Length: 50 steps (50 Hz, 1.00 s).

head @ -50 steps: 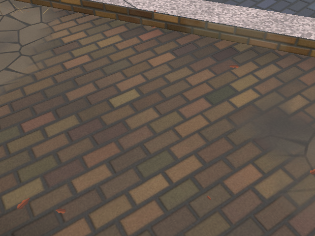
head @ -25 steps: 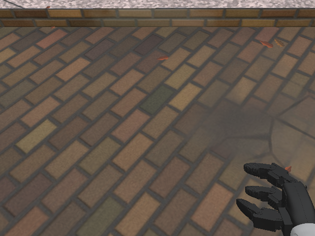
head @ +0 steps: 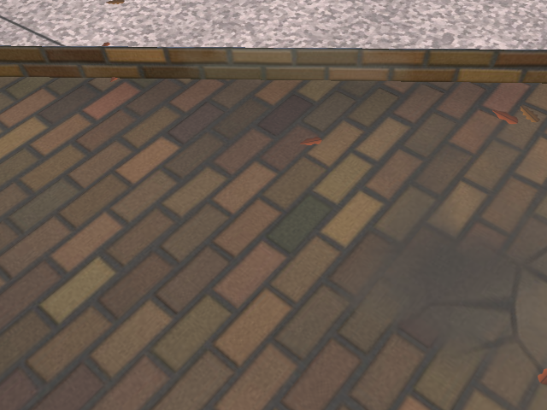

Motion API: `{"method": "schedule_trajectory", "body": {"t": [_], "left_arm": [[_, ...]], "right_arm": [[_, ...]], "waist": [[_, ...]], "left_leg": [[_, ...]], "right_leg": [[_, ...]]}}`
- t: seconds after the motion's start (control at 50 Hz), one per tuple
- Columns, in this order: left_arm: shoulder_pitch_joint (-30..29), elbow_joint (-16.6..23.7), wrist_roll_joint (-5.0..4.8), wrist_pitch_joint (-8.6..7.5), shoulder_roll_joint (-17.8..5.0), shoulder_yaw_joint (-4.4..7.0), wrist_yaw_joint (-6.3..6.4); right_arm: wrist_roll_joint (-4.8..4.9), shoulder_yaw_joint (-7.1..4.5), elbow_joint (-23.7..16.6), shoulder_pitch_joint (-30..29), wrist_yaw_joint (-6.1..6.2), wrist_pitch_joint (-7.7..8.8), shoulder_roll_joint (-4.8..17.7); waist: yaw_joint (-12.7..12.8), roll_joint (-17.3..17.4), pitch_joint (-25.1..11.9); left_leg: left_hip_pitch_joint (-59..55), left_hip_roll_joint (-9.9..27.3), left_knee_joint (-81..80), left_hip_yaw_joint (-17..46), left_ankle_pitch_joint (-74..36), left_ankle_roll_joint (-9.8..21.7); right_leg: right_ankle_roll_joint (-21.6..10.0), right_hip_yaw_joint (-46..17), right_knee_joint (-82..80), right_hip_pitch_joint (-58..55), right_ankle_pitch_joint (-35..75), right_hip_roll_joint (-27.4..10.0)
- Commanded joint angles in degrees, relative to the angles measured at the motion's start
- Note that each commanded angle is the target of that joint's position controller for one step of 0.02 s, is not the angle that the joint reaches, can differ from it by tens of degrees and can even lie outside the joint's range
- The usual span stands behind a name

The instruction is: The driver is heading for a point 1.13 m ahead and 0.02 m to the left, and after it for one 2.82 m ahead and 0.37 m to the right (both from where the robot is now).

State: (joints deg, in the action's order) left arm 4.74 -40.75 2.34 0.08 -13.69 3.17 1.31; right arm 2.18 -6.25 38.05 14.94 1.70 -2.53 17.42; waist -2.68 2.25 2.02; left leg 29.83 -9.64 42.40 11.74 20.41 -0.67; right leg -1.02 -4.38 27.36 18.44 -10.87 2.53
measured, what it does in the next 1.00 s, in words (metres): walks ahead: left foot, then right foot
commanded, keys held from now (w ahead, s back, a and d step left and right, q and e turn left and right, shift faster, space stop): q+shift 0.04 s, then w+q+shift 0.16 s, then w+e+shift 0.80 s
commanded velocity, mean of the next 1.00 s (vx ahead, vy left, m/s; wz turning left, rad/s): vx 0.74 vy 0.00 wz -0.20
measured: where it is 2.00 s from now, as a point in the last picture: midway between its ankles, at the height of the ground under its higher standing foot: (275, 156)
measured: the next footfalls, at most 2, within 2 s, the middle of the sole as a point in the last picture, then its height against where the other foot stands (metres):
left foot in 0.42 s outside the picture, level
right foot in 0.86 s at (248, 342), level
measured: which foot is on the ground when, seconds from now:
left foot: up 0.00-0.40, down 0.42-0.84, up 0.86-1.00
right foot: down 0.00-0.42, up 0.44-0.84, down 0.86-1.00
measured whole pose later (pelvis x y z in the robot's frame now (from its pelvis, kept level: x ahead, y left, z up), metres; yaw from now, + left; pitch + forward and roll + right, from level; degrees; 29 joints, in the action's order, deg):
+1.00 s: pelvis +0.54 +0.13 -0.03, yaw -14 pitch -2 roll +0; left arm 21.4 -42.0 -0.6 -3.1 -17.2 4.2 -3.2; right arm 1.1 -0.5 38.4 9.0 -0.3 8.8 13.2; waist 1.7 -0.7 3.8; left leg 21.5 0.8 81.6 7.3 20.3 2.7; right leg -10.6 2.1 38.2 21.5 -14.8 10.3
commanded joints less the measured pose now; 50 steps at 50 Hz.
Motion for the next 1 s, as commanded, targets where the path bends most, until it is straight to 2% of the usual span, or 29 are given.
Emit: {"method": "schedule_trajectory", "body": {"t": [0.02,0.04,0.08,0.16,0.26,0.34,0.38,0.4,0.42,0.44,0.46,0.48,0.5,0.54,0.58,0.68,0.72,0.74,0.78,0.82,0.84,0.86,0.88,0.9,0.92,0.94,0.96,0.98,1.0], "left_arm": [[-5.48,5.68,-0.85,-1.28,-5.7,1.53,1.24],[-5.15,5.48,-1.35,-1.29,-5.68,1.31,1.31],[-0.51,4.34,-1.73,-1.6,-7.62,1.81,1.24],[8.01,1.96,-1.88,-2.74,-10.35,2.74,0.79],[11.88,-1.0,-2.31,-4.68,-11.29,3.03,-0.98],[12.06,-2.61,-4.49,-4.79,-12.99,3.08,-2.44],[12.51,-3.8,-5.3,-4.51,-14.14,3.03,-2.83],[12.15,-4.09,-5.05,-4.72,-13.28,2.4,-2.84],[10.52,-3.76,-4.26,-5.39,-10.83,1.27,-2.91],[9.59,-0.45,-2.6,-6.39,-3.9,-0.62,-3.12],[11.12,0.63,-5.48,-7.81,-5.63,-0.18,-2.59],[8.7,1.26,-6.75,-7.96,-9.52,0.98,-2.38],[8.09,1.63,-6.31,-7.5,-9.55,1.05,-2.4],[9.85,0.6,-4.62,-5.75,-8.62,1.3,-2.4],[12.31,-0.54,-5.45,-3.69,-5.54,0.79,-3.08],[6.25,2.65,-4.85,-2.41,-4.13,0.09,-3.15],[1.95,4.39,-4.63,-2.84,-3.85,-0.32,-4.36],[-0.17,5.34,-4.66,-3.09,-3.46,-0.52,-5.1],[-1.79,7.14,-5.15,-3.52,-4.45,-0.04,-6.15],[6.34,6.38,-6.29,-2.84,-8.7,1.9,-6.23],[16.78,4.1,-6.28,-1.7,-12.35,3.6,-5.81],[31.12,-0.09,-5.46,-0.59,-17.24,6.03,-4.84],[34.54,-3.03,-5.49,0.19,-16.82,5.84,-3.47],[26.76,-0.41,-3.44,-0.97,-16.95,4.33,-3.92],[23.83,2.77,-2.19,-2.49,-12.64,3.11,-3.96],[24.19,3.2,-2.4,-3.84,-10.6,2.95,-4.25],[19.94,3.78,-2.64,-4.83,-10.37,2.74,-4.64],[15.93,4.77,-2.63,-5.63,-10.65,2.7,-4.72],[12.85,5.63,-2.49,-5.84,-10.87,2.72,-4.14]], "right_arm": [[-1.1,-2.56,-2.72,3.85,0.03,0.23,8.45],[-1.47,-2.04,-2.74,4.2,-0.16,-0.25,6.83],[-0.75,-0.95,-4.94,0.72,-1.15,-0.34,5.13],[-0.37,0.0,-8.37,-7.12,-2.51,1.35,4.55],[-0.77,1.95,-9.32,-9.89,-3.13,3.64,0.91],[-0.39,2.37,-9.24,-12.55,-4.05,5.85,2.47],[0.14,2.08,-8.32,-9.33,-4.43,6.77,3.56],[0.22,0.86,-5.71,-2.07,-4.05,6.85,5.65],[-0.11,-0.95,-2.69,9.28,-3.28,6.77,8.98],[-2.02,-2.13,-1.11,19.06,-2.19,6.69,15.67],[-3.1,-1.76,-2.28,19.22,-2.16,7.48,14.9],[-2.25,-0.16,-2.21,15.54,-2.62,7.96,10.27],[-1.65,0.8,-1.53,12.39,-2.82,8.09,7.5],[-2.43,2.14,-0.81,4.73,-3.31,8.26,2.96],[-2.54,2.44,0.24,1.72,-3.31,9.0,0.06],[-3.29,1.9,3.24,0.96,-1.64,9.55,1.64],[-2.91,1.72,4.87,3.16,-0.88,9.52,3.39],[-2.72,1.64,5.46,3.95,-0.52,9.31,4.44],[-3.07,1.05,6.09,5.6,0.6,8.63,8.56],[-2.79,-0.04,5.07,3.7,1.57,6.96,13.07],[-2.38,-0.52,3.9,0.07,1.35,6.43,14.6],[-1.87,-0.51,2.07,-4.07,0.57,6.69,14.29],[-1.75,1.69,1.91,-6.85,-0.67,8.07,6.02],[-2.11,4.93,-1.33,2.49,-1.89,10.86,-4.3],[-0.68,5.07,-5.41,0.21,-2.61,13.47,-0.23],[0.68,3.8,-6.47,-6.23,-2.56,14.41,5.14],[0.29,3.63,-6.63,-6.47,-2.23,14.27,4.77],[-1.05,3.79,-5.53,-4.92,-1.87,13.39,3.82],[-1.87,3.41,-4.8,-3.02,-1.67,12.3,4.24]], "waist": [[-0.2,-7.38,-6.52],[0.17,-6.72,-5.35],[2.49,-8.33,-4.82],[7.74,-7.92,-3.34],[7.7,-7.38,-0.7],[6.08,-9.89,2.98],[2.51,-10.2,2.73],[-1.96,-8.88,-0.71],[-8.62,-6.08,-7.58],[-10.37,11.1,-16.26],[-9.74,12.69,-20.9],[-9.02,7.85,-13.33],[-6.8,8.2,-7.62],[-0.89,7.37,-1.25],[2.22,5.54,0.91],[3.36,0.89,7.58],[2.2,-0.88,8.83],[1.86,-1.38,9.08],[3.06,1.07,5.72],[9.4,7.16,-0.69],[15.38,9.0,-5.62],[21.8,6.43,-11.03],[21.43,-7.27,-5.32],[7.55,-24.0,-8.2],[7.93,-18.55,-15.72],[8.42,-6.53,-9.17],[3.97,3.63,-3.52],[1.09,5.87,-0.92],[-1.01,4.91,0.89]], "left_leg": [[10.04,6.14,21.14,-2.35,2.15,-2.5],[11.08,7.04,25.95,-3.64,0.55,-3.35],[16.34,10.87,26.17,-7.02,-5.14,-3.71],[23.98,14.72,19.87,-8.63,-7.24,-3.68],[14.89,14.77,7.58,-8.95,-9.13,-0.87],[2.52,13.13,-4.8,-13.24,-4.27,1.57],[-8.32,11.15,-11.95,-14.73,-4.02,3.16],[-21.47,9.45,-13.19,-15.32,-6.3,3.96],[-39.0,12.2,-11.42,-11.22,-6.36,5.34],[-56.95,28.04,-14.73,9.68,4.09,8.56],[-55.72,34.38,-23.46,29.23,21.35,13.25],[-50.93,33.37,-25.45,23.82,23.88,12.25],[-45.37,31.85,-26.65,16.63,18.36,10.95],[-33.4,27.31,-29.33,4.28,3.38,9.01],[-28.57,25.38,-30.95,-5.16,-9.89,7.21],[-23.85,22.12,-36.11,-20.35,-23.87,5.02],[-25.77,21.62,-36.92,-24.29,-29.31,2.9],[-26.53,21.56,-36.4,-26.06,-35.26,1.53],[-30.19,22.0,-30.71,-27.77,-63.83,-0.01],[-34.18,23.83,-18.22,-27.51,-88.49,0.31],[-31.85,24.74,-6.38,-26.58,-94.7,1.4],[-23.21,22.95,11.3,-24.65,-87.4,2.58],[-7.29,11.74,38.59,-23.52,-23.0,1.05],[12.81,5.2,56.49,-12.75,14.54,1.09],[20.68,5.14,56.46,-2.99,10.35,3.83],[20.6,7.75,49.99,-2.62,4.83,5.78],[18.05,10.04,42.73,-2.44,0.03,5.74],[13.74,11.84,38.58,-1.49,-2.02,4.37],[10.31,13.19,34.98,-1.04,-3.37,2.67]], "right_leg": [[-9.3,-11.8,-9.66,-11.5,9.38,-18.6],[-9.24,-8.68,-9.27,-10.7,13.74,-17.79],[-8.79,-6.3,-13.38,-13.88,1.17,-17.51],[-8.56,-6.7,-17.61,-22.99,-11.69,-19.89],[-9.3,-1.5,-20.62,-17.56,-10.5,-19.81],[-10.29,0.15,-20.01,-10.47,-8.13,-19.04],[-10.08,-0.2,-16.35,-6.66,-7.38,-19.66],[-8.87,1.5,-9.54,-1.36,0.75,-18.09],[-6.34,5.64,6.15,7.41,7.26,-14.02],[-2.79,7.19,33.11,26.15,-17.22,-7.71],[-2.6,-2.01,46.88,35.19,-20.12,-3.64],[-2.98,-4.33,51.86,40.71,-15.21,-6.28],[-2.88,-3.15,51.57,42.1,-9.76,-8.12],[-1.82,-2.77,47.66,36.34,-1.01,-11.6],[-1.37,-2.78,47.78,32.89,2.4,-12.52],[-1.43,1.23,36.79,32.54,13.27,-9.45],[-3.3,5.73,27.92,29.88,17.13,-8.21],[-4.43,8.41,23.6,27.21,17.6,-7.13],[-6.72,14.29,19.29,18.48,15.9,-2.61],[-8.28,16.55,20.2,7.22,9.43,1.36],[-10.0,15.36,21.6,-4.75,5.17,2.03],[-12.44,10.73,16.29,-23.61,5.64,1.47],[-14.47,3.08,10.23,-31.01,5.89,-1.37],[-21.9,-19.69,8.78,-38.8,0.46,-7.26],[-27.02,-42.42,-7.64,-40.05,-23.8,-15.08],[-23.2,-45.27,-15.63,-32.84,-29.73,-15.56],[-21.03,-43.41,-16.89,-22.33,-28.96,-15.23],[-20.68,-40.12,-16.08,-13.76,-24.21,-13.0],[-20.09,-35.19,-16.38,-7.49,-20.01,-10.01]]}}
